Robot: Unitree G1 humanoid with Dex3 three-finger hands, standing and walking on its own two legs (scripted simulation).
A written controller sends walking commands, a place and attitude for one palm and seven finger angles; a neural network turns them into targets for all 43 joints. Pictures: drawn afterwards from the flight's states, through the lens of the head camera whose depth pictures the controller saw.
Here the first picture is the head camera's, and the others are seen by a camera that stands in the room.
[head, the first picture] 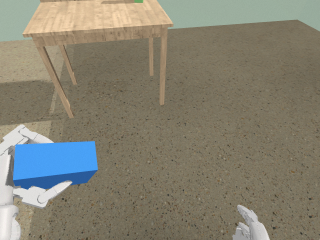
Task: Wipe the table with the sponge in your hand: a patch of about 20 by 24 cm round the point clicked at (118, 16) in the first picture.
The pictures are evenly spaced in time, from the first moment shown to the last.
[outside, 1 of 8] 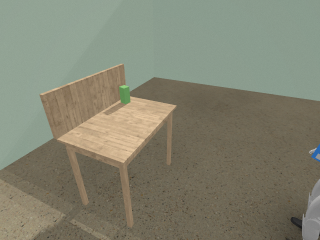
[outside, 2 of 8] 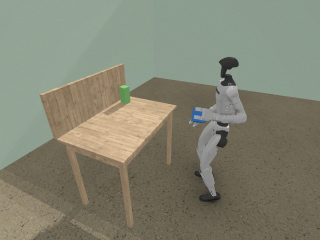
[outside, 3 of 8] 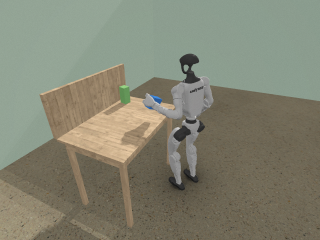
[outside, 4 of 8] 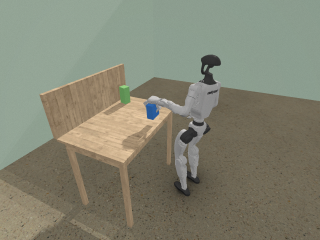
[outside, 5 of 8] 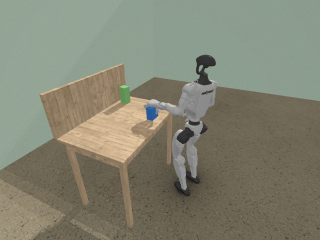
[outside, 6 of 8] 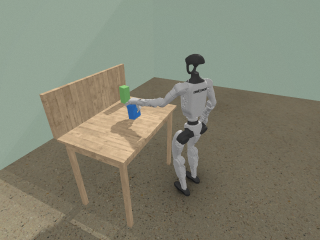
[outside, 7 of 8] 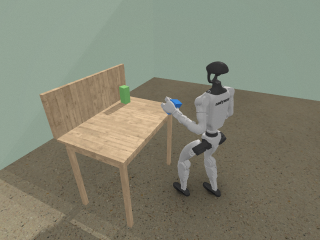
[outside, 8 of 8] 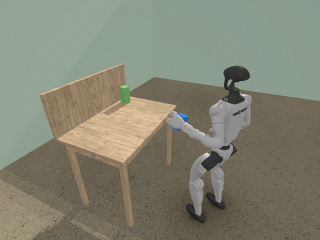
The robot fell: no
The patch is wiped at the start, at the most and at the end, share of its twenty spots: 0.00 1.00 1.00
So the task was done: yes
